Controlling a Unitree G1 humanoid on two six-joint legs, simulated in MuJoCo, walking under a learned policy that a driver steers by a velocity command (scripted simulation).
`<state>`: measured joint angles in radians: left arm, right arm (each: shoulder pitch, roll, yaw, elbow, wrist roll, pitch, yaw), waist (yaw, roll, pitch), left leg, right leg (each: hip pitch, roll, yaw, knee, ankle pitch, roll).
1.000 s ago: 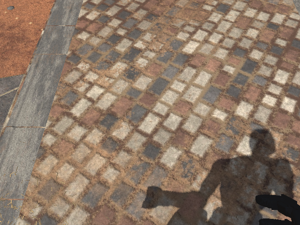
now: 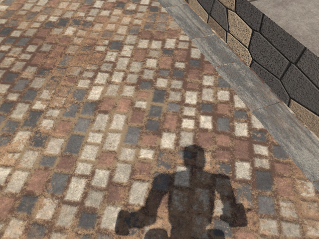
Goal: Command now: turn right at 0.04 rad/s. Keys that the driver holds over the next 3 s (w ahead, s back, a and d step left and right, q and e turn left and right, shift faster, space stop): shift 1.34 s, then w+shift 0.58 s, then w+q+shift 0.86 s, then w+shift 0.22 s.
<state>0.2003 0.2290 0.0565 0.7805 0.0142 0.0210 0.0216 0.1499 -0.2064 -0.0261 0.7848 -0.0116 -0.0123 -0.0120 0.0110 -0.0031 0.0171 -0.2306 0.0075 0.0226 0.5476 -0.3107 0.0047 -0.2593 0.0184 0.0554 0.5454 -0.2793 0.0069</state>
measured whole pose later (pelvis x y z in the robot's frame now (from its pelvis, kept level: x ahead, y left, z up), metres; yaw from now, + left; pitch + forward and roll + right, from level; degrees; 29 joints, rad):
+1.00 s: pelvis +0.00 +0.01 +0.01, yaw +0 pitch -1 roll +0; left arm 0.19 0.20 0.04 1.12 0.00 0.01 0.05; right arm 0.22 -0.20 -0.02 1.08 0.00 -0.01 -0.03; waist 0.00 0.00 0.04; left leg -0.17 -0.02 0.02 0.47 -0.27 0.03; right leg -0.19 -0.01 0.06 0.46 -0.24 0.03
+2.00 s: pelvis +0.25 -0.06 +0.00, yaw +1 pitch +3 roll +0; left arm 0.54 0.16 0.03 1.08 0.02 -0.13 0.00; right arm 0.00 -0.23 -0.03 0.81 -0.03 -0.03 0.07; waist 0.07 0.03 -0.02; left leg -0.77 0.09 0.08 0.81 0.00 0.06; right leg 0.19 0.04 -0.09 0.05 -0.30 -0.03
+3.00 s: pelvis +1.09 +0.24 -0.02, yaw +48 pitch +2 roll -1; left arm 0.55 0.26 0.03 0.96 0.03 -0.10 0.00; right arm -0.09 -0.28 0.01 0.61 -0.05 -0.04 0.08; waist 0.09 0.01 0.03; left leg -0.67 -0.02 0.09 0.69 -0.10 0.18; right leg 0.27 -0.04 -0.28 0.18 -0.41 0.06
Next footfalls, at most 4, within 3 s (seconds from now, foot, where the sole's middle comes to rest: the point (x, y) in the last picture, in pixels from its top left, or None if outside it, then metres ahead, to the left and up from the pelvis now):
1.66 right None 0.12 -0.15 -0.77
2.14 left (161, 229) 0.55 0.03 -0.77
2.58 right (165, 139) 1.03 0.01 -0.77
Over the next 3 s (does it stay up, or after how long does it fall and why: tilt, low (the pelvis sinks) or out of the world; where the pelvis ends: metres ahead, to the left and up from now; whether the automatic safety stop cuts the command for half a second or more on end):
stays up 1.09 0.24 -0.02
